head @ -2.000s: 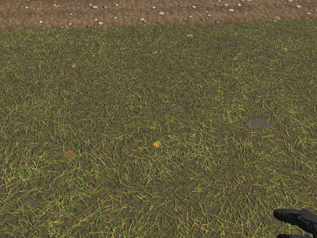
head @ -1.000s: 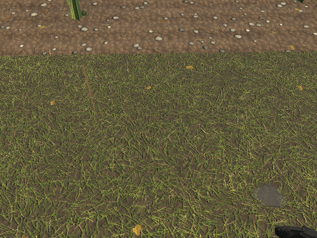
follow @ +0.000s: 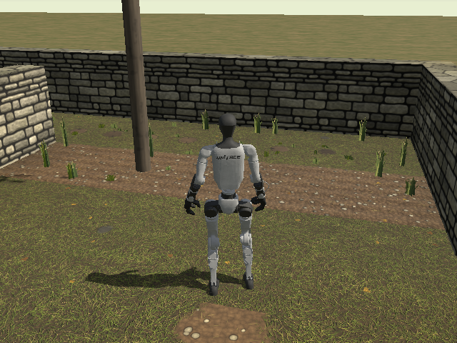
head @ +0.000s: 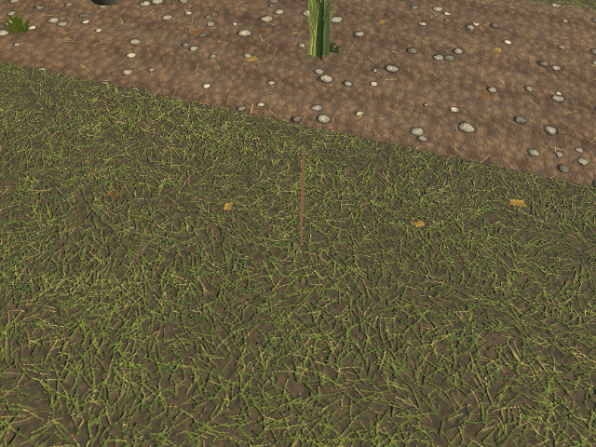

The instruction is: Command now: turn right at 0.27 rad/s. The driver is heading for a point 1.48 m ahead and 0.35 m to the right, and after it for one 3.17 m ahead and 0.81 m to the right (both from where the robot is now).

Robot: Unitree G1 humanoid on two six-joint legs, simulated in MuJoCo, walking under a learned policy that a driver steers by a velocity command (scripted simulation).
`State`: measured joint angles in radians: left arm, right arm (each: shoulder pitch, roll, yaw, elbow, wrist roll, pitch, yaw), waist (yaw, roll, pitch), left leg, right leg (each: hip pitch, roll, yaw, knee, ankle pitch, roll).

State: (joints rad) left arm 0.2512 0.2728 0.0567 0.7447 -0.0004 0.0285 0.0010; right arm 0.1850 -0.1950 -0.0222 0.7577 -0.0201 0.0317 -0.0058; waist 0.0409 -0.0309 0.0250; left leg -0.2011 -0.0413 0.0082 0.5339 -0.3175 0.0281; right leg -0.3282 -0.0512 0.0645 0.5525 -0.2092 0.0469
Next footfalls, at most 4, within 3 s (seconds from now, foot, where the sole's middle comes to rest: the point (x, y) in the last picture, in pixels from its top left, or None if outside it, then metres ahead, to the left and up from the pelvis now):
0.58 left None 0.17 0.09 -0.77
0.98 right None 0.25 -0.27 -0.77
1.50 left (383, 417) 0.65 -0.17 -0.91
1.90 right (457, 343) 0.87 -0.39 -0.91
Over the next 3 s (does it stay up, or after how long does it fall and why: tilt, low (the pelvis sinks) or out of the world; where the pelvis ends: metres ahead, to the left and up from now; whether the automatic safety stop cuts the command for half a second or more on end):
stays up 1.25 -0.27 -0.25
